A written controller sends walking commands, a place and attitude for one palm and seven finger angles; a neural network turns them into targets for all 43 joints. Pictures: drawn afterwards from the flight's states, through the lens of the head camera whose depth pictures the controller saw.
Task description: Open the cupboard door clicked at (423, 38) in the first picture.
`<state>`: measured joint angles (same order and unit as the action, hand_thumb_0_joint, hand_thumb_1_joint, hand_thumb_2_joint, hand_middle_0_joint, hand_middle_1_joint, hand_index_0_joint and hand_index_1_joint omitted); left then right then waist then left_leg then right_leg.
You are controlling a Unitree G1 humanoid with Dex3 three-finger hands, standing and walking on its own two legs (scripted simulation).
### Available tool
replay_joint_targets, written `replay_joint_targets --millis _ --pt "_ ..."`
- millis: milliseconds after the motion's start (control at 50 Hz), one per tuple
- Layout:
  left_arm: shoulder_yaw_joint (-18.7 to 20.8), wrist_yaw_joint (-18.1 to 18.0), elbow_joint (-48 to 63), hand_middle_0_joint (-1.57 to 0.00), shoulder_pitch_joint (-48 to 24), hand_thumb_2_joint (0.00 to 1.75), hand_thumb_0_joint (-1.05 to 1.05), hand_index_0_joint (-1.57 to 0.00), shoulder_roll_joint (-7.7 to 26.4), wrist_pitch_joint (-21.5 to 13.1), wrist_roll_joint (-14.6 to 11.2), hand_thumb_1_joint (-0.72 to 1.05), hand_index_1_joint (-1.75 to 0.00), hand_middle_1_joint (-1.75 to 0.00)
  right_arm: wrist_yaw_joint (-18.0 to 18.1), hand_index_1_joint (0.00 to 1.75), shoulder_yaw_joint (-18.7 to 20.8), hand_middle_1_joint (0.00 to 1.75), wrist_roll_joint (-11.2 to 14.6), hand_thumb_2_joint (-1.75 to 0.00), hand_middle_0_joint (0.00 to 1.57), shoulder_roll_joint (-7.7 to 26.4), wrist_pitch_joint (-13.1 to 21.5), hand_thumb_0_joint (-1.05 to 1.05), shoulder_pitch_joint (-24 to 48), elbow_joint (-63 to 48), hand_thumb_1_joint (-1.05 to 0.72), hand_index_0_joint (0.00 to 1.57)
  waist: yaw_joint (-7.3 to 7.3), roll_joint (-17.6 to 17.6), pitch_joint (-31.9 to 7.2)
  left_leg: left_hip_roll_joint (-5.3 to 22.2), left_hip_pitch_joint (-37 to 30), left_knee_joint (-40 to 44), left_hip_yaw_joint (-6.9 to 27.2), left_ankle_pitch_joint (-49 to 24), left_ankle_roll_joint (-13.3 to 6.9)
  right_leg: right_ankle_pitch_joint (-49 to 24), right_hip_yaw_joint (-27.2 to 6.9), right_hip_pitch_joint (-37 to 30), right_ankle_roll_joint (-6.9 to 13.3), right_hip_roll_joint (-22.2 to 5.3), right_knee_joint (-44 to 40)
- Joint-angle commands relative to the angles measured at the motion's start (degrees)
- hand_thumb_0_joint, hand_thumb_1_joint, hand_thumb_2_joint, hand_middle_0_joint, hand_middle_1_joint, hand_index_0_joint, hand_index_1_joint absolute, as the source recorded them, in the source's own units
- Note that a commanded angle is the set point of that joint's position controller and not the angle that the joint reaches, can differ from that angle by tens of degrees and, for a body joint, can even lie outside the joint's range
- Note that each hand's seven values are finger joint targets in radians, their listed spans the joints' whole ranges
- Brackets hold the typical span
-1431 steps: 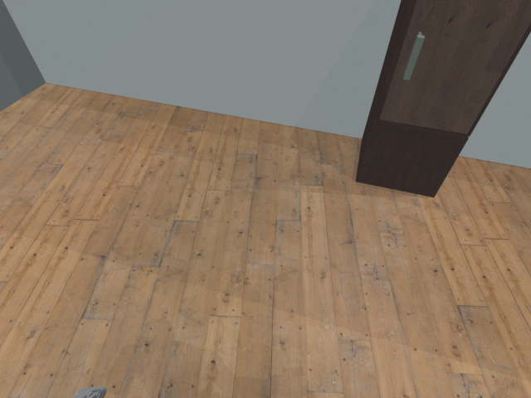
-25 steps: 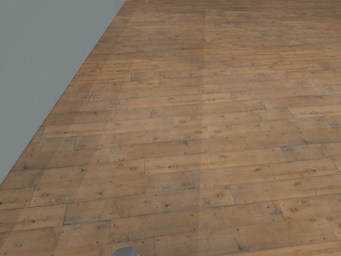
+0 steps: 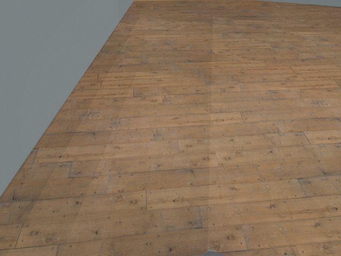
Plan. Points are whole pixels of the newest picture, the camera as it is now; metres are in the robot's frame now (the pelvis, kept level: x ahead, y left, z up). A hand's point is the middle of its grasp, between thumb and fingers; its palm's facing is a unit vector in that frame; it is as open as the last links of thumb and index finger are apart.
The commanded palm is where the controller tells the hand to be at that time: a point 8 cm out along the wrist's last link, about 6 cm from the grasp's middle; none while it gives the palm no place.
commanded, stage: turn to face it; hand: left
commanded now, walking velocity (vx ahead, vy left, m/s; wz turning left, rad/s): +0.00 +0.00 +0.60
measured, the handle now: out of the picture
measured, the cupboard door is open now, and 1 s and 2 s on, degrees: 51 51 51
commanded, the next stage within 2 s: none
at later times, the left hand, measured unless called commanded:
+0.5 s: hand out of the picture +0.12 +0.22 -0.20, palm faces +0.30 -0.93 -0.22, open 7.3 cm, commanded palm none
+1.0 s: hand out of the picture +0.11 +0.14 -0.15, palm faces +0.55 -0.79 -0.28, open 7.4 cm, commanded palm none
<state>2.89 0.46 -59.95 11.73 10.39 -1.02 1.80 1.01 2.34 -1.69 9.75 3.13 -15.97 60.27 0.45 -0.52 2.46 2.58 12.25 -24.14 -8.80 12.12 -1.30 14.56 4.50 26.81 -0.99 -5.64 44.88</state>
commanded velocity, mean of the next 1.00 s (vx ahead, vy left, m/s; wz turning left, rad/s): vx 0.00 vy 0.00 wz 0.60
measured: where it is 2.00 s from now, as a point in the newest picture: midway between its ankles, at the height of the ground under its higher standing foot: outside the picture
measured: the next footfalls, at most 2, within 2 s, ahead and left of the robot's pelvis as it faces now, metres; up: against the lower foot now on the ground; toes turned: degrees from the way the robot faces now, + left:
right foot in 0.08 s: +0.13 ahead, -0.14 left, +0.00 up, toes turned -5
left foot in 0.40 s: +0.15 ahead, +0.11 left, +0.00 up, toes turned +22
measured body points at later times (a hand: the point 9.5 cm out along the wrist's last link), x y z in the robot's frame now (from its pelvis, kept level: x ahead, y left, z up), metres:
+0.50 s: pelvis +0.10 +0.00 -0.02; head +0.14 +0.04 +0.43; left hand +0.10 +0.27 -0.18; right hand +0.28 -0.23 -0.14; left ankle +0.12 +0.09 -0.74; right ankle +0.09 -0.15 -0.68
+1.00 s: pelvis +0.16 -0.07 +0.00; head +0.22 -0.05 +0.44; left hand +0.08 +0.18 -0.13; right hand +0.38 -0.24 -0.16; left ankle +0.07 +0.05 -0.67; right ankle +0.20 -0.15 -0.74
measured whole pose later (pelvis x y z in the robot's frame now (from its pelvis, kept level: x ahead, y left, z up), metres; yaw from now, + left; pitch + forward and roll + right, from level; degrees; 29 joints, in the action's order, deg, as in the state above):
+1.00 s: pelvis +0.16 -0.07 +0.00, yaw +36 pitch +1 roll +3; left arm 1.7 -1.5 -50.8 11.4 10.8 0.5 1.4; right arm -1.5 4.9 -1.0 14.3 -4.8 -7.9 53.5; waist 1.5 0.1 6.2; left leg 0.3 28.6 -59.6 -1.9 24.9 4.3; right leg 17.5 8.1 12.3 1.3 -5.0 29.2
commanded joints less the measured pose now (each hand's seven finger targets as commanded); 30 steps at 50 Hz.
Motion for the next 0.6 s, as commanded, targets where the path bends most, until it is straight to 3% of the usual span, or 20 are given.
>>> replay_joint_targets --millis 0,20,40,60,80,100,120,160,200,260,320,340,360,380,400,420,440,480,520,580 --pt "0.24 0.1 1.32 -0.2 5.04 0.9 0.0 -0.2 2.4 -0.75 -0.31 0.9 -0.3 -0.3 -0.02 0.3 1.15 0.3 0.61 -0.9 0.2 7.56 -0.68 0.0 -1.0 -1.81 -0.9 0.2 -2.39 6.11 -1.65 9.02 9.39 4.45 8.67 -1.99 -4.2 -5.93 2.87 -16.72 -1.43 2.71 -12.7" --pt "0.79 -0.18 1.42 -0.2 5.77 0.9 0.0 -0.2 4.74 -1.03 -0.42 0.9 -0.3 -0.3 -0.15 0.3 1.18 0.3 0.83 -0.9 0.2 6.95 -1.03 0.0 -0.7 -2.08 -0.9 0.2 -2.96 4.07 -1.81 6.98 10.83 1.06 8.36 0.64 -2.33 -6.28 0.65 -19.78 -1.15 0.99 -16.58" --pt "1.53 -0.62 1.37 -0.2 6.88 0.9 0.0 -0.2 8.27 -1.41 -0.22 0.9 -0.3 -0.3 -0.49 0.3 0.95 0.3 1.08 -0.9 0.2 5.27 -1.41 0.0 -1.1 -2.53 -0.9 0.2 -3.49 -3.09 -2.55 2.81 15.71 -5.6 5.1 7.65 0.3 -8.1 -6.98 -24.18 0.78 -6.59 -20.5" --pt "2.32 -1.03 1.52 -0.2 8.36 0.9 0.0 -0.2 12.3 -1.35 -0.22 0.9 -0.3 -0.3 -1.03 0.3 0.8 0.3 0.99 -0.9 0.2 3.76 -1.87 0.0 -2.0 -3.39 -0.9 0.2 -3.69 -11.32 -3.38 -1.88 19.36 -14.09 0.55 15.72 2.75 -11.62 -15.03 -26.38 5.26 -16.57 -24.97" --pt "2.63 -1.25 1.63 -0.2 10.21 0.9 0.0 -0.2 13.68 -1.28 -0.4 0.9 -0.3 -0.3 -0.83 0.3 0.94 0.3 0.9 -0.9 0.2 2.85 -2.33 0.0 -0.28 -4.35 -0.9 0.2 -5.0 -14.42 -5.35 -1.81 19.56 -26.63 2.65 23.64 3.06 -20.37 -17.67 -26.8 9.65 -22.27 -27.31" --pt "2.69 -1.75 1.69 -0.2 8.97 0.9 0.0 -0.2 12.33 -1.75 -0.48 0.9 -0.3 -0.3 -0.5 0.3 1.28 0.3 0.96 -0.9 0.2 4.1 -2.6 0.0 0.57 -4.48 -0.9 0.2 -4.63 -21.26 -6.57 0.24 22.55 -35.73 5.61 23.89 3.45 -30.03 -17.82 -28.2 11.26 -21.84 -26.01" --pt "2.18 -2.07 2.29 -0.2 7.51 0.9 0.0 -0.2 10.43 -1.65 -0.58 0.9 -0.3 -0.3 -0.46 0.3 1.53 0.3 1.18 -0.9 0.2 5.22 -2.72 0.0 0.85 -4.14 -0.9 0.2 -3.91 -19.01 -7.26 1.4 23.67 -40.09 7.01 21.56 3.84 -35.34 -13.43 -29.84 11.11 -20.42 -24.12" --pt "1.97 -2.38 3.85 -0.2 4.53 0.9 0.0 -0.2 9.17 -1.02 -0.43 0.9 -0.3 -0.3 -1.09 0.3 1.25 0.3 1.48 -0.9 0.2 3.71 -3.36 0.0 2.39 -4.29 -0.9 0.2 -2.74 -10.59 -6.59 2.23 21.14 -37.32 6.09 18.62 4.24 -37.57 -4.45 -27.08 9.06 -17.66 -22.35" --pt "1.95 -2.33 4.76 -0.2 2.65 0.9 0.0 -0.2 9.3 -0.86 -0.27 0.9 -0.3 -0.3 -1.54 0.3 0.9 0.3 1.18 -0.9 0.2 2.22 -4.14 0.0 2.97 -4.5 -0.9 0.2 -1.59 -10.04 -3.88 1.78 17.29 -31.2 3.62 15.72 4.68 -34.65 0.49 -21.66 7.45 -16.32 -22.71" --pt "2.65 -2.24 5.88 -0.2 1.04 0.9 0.0 -0.2 10.0 -0.46 0.08 0.9 -0.3 -0.3 -2.13 0.3 0.98 0.3 1.08 -0.9 0.2 1.75 -4.48 0.0 3.59 -5.91 -0.9 0.2 -1.09 -9.92 -2.2 0.78 13.36 -21.73 1.13 12.42 4.33 -27.64 3.34 -18.87 6.11 -15.76 -21.44" --pt "3.04 -1.81 7.44 -0.2 -0.33 0.9 0.0 -0.2 11.29 0.18 -0.5 0.9 -0.3 -0.3 -2.39 0.3 1.53 0.3 0.68 -0.9 0.2 4.61 -4.6 0.0 2.51 -7.36 -0.9 0.2 0.62 -7.49 -2.4 -0.49 4.9 -10.68 -0.73 3.34 3.7 -18.84 6.47 -14.44 3.31 -14.51 -16.03" --pt "2.96 -1.65 8.14 -0.2 -0.92 0.9 0.0 -0.2 10.85 0.51 -0.79 0.9 -0.3 -0.3 -2.48 0.3 2.24 0.3 0.54 -0.9 0.2 7.38 -4.32 0.0 -0.82 -7.15 -0.9 0.2 2.81 -2.1 -4.74 0.74 -2.72 -4.91 1.72 -3.39 2.84 -14.13 7.81 -10.2 1.26 -13.42 -9.15" --pt "2.52 -1.35 9.92 -0.2 -0.47 0.9 0.0 -0.2 7.75 1.02 -1.19 0.9 -0.3 -0.3 -2.19 0.3 3.76 0.3 0.02 -0.9 0.2 13.67 -3.94 0.0 -4.4 -7.6 -0.9 0.2 4.42 15.55 -7.64 13.69 -9.51 0.01 21.29 -17.67 -3.41 7.59 9.8 0.8 -3.17 -5.62 4.32" --pt "1.62 -1.56 12.99 -0.2 -4.43 0.9 0.0 -0.2 6.17 1.41 -1.13 0.9 -0.3 -0.3 -1.33 0.3 4.82 0.3 -0.12 -0.9 0.2 18.67 -4.03 0.0 -8.04 -7.31 -0.9 0.2 7.02 20.58 -9.26 24.55 -9.56 4.16 35.67 -28.81 -11.76 27.8 3.16 7.29 -4.3 -0.58 17.06" --pt "1.77 -1.81 13.64 -0.2 -6.6 0.9 0.0 -0.2 7.37 1.91 -0.53 0.9 -0.3 -0.3 -0.77 0.3 4.79 0.3 -0.1 -0.9 0.2 18.72 -3.82 0.0 -7.39 -7.3 -0.9 0.2 6.32 13.18 -9.56 23.48 -7.32 4.47 34.93 -18.89 -12.55 23.95 -2.5 8.72 -3.27 -0.41 23.18" --pt "2.04 -1.77 12.95 -0.2 -7.42 0.9 0.0 -0.2 6.28 1.9 -0.55 0.9 -0.3 -0.3 -0.24 0.3 4.79 0.3 -0.1 -0.9 0.2 18.01 -3.62 0.0 -4.17 -8.4 -0.9 0.2 4.89 14.24 -8.47 20.55 -4.85 4.69 33.81 -14.85 -11.17 19.42 -4.22 10.84 -3.32 -0.58 25.67" --pt "2.19 -1.53 11.89 -0.2 -6.28 0.9 0.0 -0.2 7.11 2.04 -0.48 0.9 -0.3 -0.3 -0.07 0.3 4.25 0.3 0.02 -0.9 0.2 16.36 -3.58 0.0 -0.41 -9.63 -0.9 0.2 3.23 13.25 -6.52 18.09 -2.03 5.29 29.99 -12.7 -9.56 14.44 -5.56 10.29 -3.4 -1.0 26.4" --pt "2.3 -0.9 10.41 -0.2 -3.84 0.9 0.0 -0.2 7.19 2.2 -0.4 0.9 -0.3 -0.3 0.13 0.3 3.45 0.3 0.14 -0.9 0.2 14.35 -3.01 0.0 3.3 -10.9 -0.9 0.2 0.88 9.43 -5.89 13.58 -1.22 4.81 23.21 -16.03 -7.26 8.46 -5.25 8.22 -4.03 -0.56 24.25" --pt "2.14 -0.87 10.36 -0.2 -2.65 0.9 0.0 -0.2 6.96 2.26 -0.69 0.9 -0.3 -0.3 0.04 0.3 3.49 0.3 0.3 -0.9 0.2 14.67 -2.75 0.0 3.44 -11.22 -0.9 0.2 0.38 7.24 -7.87 12.1 -3.5 3.69 20.86 -20.46 -7.19 7.92 -4.8 6.05 -4.23 0.44 19.45" --pt "1.88 -0.95 11.61 -0.2 -4.05 0.9 0.0 -0.2 7.07 2.42 -0.81 0.9 -0.3 -0.3 -0.23 0.3 3.89 0.3 0.28 -0.9 0.2 15.31 -3.17 0.0 3.05 -11.29 -0.9 0.2 1.13 7.28 -7.8 11.7 -3.88 3.68 22.2 -18.87 -7.89 8.86 -4.34 3.81 -4.31 1.84 12.74"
